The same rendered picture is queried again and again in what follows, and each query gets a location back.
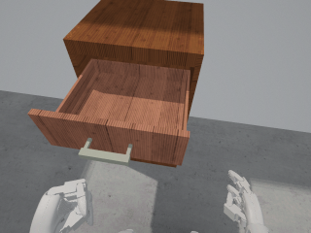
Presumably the right robot forearm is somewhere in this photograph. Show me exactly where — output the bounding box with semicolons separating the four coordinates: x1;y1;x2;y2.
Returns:
244;223;271;233

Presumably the left robot hand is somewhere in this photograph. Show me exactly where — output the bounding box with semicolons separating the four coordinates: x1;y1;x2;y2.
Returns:
29;179;94;233

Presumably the cabinet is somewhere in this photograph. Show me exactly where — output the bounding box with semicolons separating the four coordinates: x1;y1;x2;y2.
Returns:
63;0;204;168

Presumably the right robot hand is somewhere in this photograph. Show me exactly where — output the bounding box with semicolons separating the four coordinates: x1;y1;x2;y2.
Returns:
224;170;265;229

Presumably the handle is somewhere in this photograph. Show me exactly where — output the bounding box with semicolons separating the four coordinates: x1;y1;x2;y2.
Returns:
78;138;133;166

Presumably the drawer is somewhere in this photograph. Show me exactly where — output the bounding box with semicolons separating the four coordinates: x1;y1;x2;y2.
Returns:
28;58;190;166

